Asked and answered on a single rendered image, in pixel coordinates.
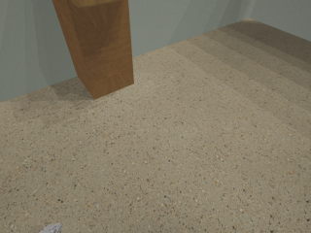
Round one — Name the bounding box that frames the robot left hand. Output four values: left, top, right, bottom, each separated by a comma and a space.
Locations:
39, 223, 63, 233

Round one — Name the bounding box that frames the cabinet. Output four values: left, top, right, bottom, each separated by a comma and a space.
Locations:
52, 0, 134, 99

